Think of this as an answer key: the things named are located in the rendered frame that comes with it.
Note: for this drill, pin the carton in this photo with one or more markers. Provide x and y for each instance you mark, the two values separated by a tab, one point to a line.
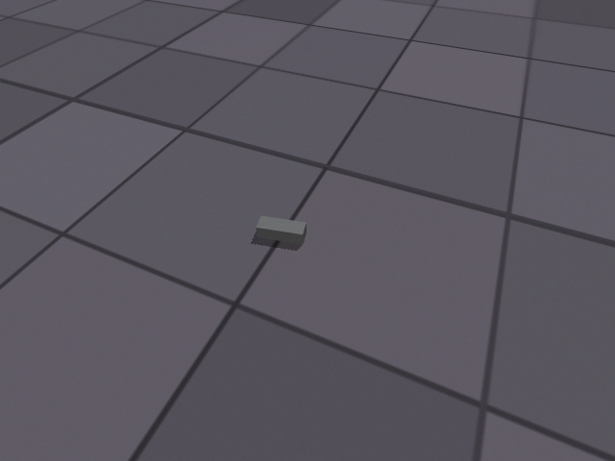
281	229

